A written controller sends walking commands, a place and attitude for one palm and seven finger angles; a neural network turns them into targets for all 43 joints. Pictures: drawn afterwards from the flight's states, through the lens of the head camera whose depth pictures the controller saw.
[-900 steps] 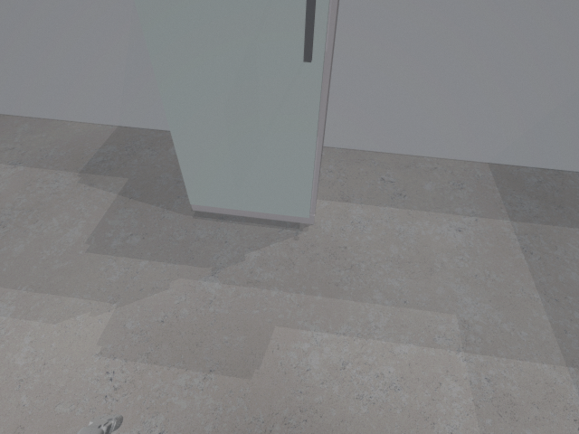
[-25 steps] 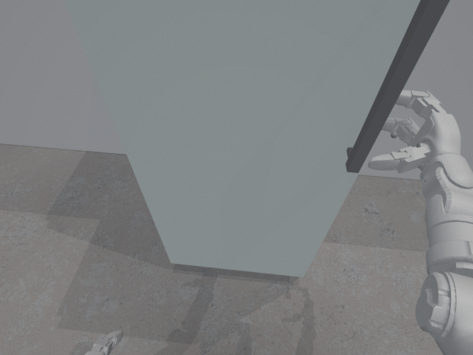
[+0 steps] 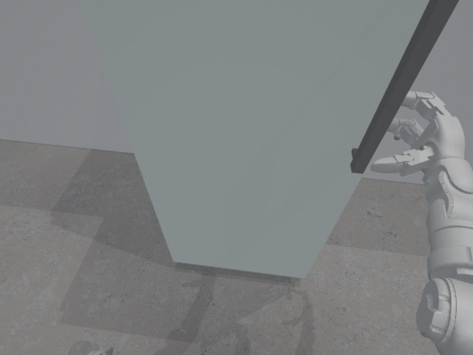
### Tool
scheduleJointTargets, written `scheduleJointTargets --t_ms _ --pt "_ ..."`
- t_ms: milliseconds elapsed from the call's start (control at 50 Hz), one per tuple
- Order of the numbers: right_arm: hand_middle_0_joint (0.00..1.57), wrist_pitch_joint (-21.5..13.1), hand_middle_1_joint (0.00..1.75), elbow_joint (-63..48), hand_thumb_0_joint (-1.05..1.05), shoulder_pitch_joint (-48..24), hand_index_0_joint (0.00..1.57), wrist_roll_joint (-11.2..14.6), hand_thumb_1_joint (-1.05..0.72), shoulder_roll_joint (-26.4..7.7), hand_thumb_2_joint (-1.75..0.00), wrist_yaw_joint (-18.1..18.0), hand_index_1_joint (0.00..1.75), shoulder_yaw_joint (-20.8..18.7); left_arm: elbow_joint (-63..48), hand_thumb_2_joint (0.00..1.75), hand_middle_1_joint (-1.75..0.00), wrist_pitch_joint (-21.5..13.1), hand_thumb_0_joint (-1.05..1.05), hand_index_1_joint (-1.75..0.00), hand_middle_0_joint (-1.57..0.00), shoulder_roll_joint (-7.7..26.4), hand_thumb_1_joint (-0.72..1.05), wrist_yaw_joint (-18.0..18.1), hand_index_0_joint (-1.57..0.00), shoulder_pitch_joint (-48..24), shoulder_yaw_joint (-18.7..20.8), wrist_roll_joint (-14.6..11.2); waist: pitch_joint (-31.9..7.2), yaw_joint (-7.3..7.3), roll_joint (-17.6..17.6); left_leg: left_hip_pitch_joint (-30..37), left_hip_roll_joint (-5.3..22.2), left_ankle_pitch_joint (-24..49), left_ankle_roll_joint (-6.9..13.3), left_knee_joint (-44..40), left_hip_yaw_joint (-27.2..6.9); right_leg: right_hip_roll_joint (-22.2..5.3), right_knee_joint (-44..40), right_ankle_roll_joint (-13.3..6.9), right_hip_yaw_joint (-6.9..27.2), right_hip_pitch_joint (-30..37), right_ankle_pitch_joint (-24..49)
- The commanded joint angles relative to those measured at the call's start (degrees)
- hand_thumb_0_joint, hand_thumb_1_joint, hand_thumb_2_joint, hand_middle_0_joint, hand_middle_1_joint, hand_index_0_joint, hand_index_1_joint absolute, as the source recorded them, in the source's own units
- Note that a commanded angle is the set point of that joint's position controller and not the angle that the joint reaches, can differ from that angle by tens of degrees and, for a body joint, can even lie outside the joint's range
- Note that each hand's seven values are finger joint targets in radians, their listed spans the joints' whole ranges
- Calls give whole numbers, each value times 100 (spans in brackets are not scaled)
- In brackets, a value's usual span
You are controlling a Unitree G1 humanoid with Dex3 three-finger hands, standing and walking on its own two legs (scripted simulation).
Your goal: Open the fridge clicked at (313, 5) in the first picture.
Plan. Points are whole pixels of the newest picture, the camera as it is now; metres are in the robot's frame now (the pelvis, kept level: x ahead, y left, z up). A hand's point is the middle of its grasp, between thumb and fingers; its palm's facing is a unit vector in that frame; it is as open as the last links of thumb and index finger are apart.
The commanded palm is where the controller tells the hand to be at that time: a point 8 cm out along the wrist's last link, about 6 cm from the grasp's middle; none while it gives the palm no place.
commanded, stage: slide the fingers in behind the handle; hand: right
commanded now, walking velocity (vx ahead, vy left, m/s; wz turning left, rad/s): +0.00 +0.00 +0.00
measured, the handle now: (396, 78) +0.50 -0.18 +0.24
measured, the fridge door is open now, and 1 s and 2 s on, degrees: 0 0 0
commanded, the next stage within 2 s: grip the handle and tug to test in 1.42 s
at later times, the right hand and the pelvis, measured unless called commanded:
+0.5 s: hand (382, 135) +0.45 -0.18 +0.17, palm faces +0.01 +1.00 +0.02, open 14.0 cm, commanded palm +0.42 -0.22 +0.17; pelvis +0.00 +0.00 +0.00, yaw +0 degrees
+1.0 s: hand (373, 135) +0.44 -0.16 +0.17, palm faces +0.02 +1.00 +0.02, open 14.1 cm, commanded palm +0.42 -0.20 +0.17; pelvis +0.00 +0.01 +0.00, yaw -1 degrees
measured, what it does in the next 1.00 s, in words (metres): stands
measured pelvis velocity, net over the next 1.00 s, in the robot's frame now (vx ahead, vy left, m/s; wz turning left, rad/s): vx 0.00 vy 0.01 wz -0.01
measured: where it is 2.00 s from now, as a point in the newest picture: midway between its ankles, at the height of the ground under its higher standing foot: outside the picture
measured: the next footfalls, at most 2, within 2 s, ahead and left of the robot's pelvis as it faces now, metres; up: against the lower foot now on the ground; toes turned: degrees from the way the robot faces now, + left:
none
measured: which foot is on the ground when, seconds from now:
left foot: down 0.00-1.00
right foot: down 0.00-1.00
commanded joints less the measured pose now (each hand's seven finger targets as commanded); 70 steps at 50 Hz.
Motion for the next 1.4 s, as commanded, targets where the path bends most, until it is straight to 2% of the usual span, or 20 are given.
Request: scheduleJointTargets --t_ms 0,40,160,180,260,420,480,560,600,660,720,820,880,940,980,1020,1140,1200,1360,1380 --pt "30 -226 120 -1573 0 -2520 30 83 50 -1376 -30 -96 120 -176 -785 90 -30 -265 0 -30 -20 807 90 47 -20 -161 307 5 -1659 -89 2 1191 -119 1564 159 -200 -119 71 -500 -115 266 376 1597" --pt "30 -180 120 -1482 0 -2887 30 49 50 -1287 -30 -148 120 -31 -716 90 -30 -272 0 -30 -20 796 90 75 -20 -177 298 -8 -1387 46 -7 937 -124 1207 143 -297 -124 74 -529 -117 295 352 1257" --pt "30 -337 120 -1414 0 -3320 30 2 50 -1123 -30 -220 120 117 -658 90 -30 -362 0 -30 -20 753 90 112 -20 -176 273 25 -1714 88 -213 906 -109 1182 158 -271 -153 106 -472 -102 326 585 1278" --pt "30 -363 120 -1354 0 -3170 30 13 50 -1230 -30 -226 120 26 -643 90 -30 -355 0 -30 -20 773 90 111 -20 -126 288 33 -1827 46 18 1052 -108 1270 164 -237 -140 93 -438 -109 334 552 1383" --pt "30 -273 120 -922 0 -3238 30 -1 50 -841 -30 -225 120 296 -598 90 -30 -367 0 -30 -20 754 90 85 -20 -149 261 19 -1559 122 14 815 -106 1310 152 -215 -113 109 -435 -90 338 470 1346" --pt "30 -404 120 -1270 0 -2935 30 -71 50 -1230 -30 -376 120 -103 -733 90 -30 -308 0 -30 -20 750 90 10 -20 -164 292 50 -1937 -110 90 1280 -95 1762 168 -73 -167 115 -385 -102 274 366 1703" --pt "30 -393 120 -1553 0 -3024 30 -45 50 -823 -30 -358 120 253 -745 90 -30 -291 0 -30 -20 709 90 4 -20 -181 307 40 -1957 -18 15 1214 -111 1822 170 -88 -124 91 -365 -100 281 551 1870" --pt "30 -242 120 -1621 0 -2924 30 0 50 -765 -30 -442 120 184 -707 90 -30 -297 0 -30 -20 702 90 6 -20 -224 315 33 -1862 -62 -93 1171 -127 1755 173 -137 -121 99 -425 -85 281 584 1794" --pt "30 -199 120 -1631 0 -2714 30 -18 50 -972 -30 -516 120 -20 -699 90 -30 -273 0 -30 -20 723 90 14 -20 -212 323 45 -1877 -103 190 1336 -117 1828 149 -150 -137 101 -437 -113 255 468 1785" --pt "30 -191 120 -1883 0 -2800 30 -66 50 -620 -30 -550 120 312 -715 90 -30 -284 0 -30 -20 669 90 -1 -20 -295 312 32 -1750 -62 -24 1228 -119 1757 165 -183 -121 106 -474 -102 251 559 1747" --pt "30 -125 120 -1708 0 -2623 30 -16 50 -843 -30 -594 120 30 -683 90 -30 -261 0 -30 -20 704 90 13 -20 -257 321 46 -1745 -99 250 1349 -115 1800 151 -211 -136 109 -484 -116 230 469 1710" --pt "30 -155 120 -1937 0 -2775 30 -74 50 -562 -30 -638 120 300 -716 90 -30 -282 0 -30 -20 636 90 12 -20 -359 302 40 -1833 -107 -121 1288 -102 1784 183 -198 -142 126 -478 -99 246 662 1789" --pt "30 -144 120 -1842 0 -2598 30 -24 50 -452 -30 -655 120 333 -703 90 -30 -277 0 -30 -20 656 90 7 -20 -356 311 53 -1768 -97 270 1357 -105 1807 166 -210 -109 109 -478 -106 246 589 1788" --pt "30 -113 120 -1752 0 -2804 30 -42 50 -344 -30 -672 120 433 -688 90 -30 -283 0 -30 -20 640 90 16 -20 -409 294 43 -1675 -64 82 1213 -101 1652 165 -235 -128 128 -508 -99 237 592 1586" --pt "30 -148 120 -1669 0 -2874 30 -80 50 -563 -30 -698 120 314 -662 90 -30 -265 0 -30 -20 678 90 30 -20 -362 294 53 -1628 -57 271 1260 -98 1588 165 -253 -123 123 -512 -115 259 521 1552" --pt "30 -181 120 -1832 0 -2938 30 -89 50 -382 -30 -680 120 434 -692 90 -30 -290 0 -30 -20 623 90 24 -20 -424 302 46 -1846 -73 -50 1244 -91 1753 174 -196 -146 140 -466 -100 237 699 1723" --pt "30 -206 120 -1643 0 -3094 30 -74 50 -211 -30 -706 120 589 -626 90 -30 -304 0 -30 -20 627 90 17 -20 -393 289 46 -1683 0 137 1069 -109 1585 163 -225 -106 123 -488 -90 294 682 1596" --pt "30 -234 120 -1580 0 -2970 30 -83 50 -538 -30 -719 120 287 -637 90 -30 -298 0 -30 -20 662 90 28 -20 -379 294 64 -1793 -77 254 1283 -93 1641 161 -211 -151 136 -491 -114 262 550 1574" --pt "30 -208 120 -1679 0 -3039 30 -63 50 -269 -30 -695 120 522 -633 90 -30 -323 0 -30 -20 632 90 9 -20 -408 281 51 -1642 -39 1 1116 -111 1583 179 -220 -99 120 -518 -72 284 628 1611" --pt "30 -210 120 -1593 0 -2965 30 -54 50 -351 -30 -709 120 439 -611 90 -30 -315 0 -30 -20 661 90 15 -20 -360 300 62 -1635 -29 286 1189 -111 1567 167 -248 -103 115 -497 -102 281 567 1578"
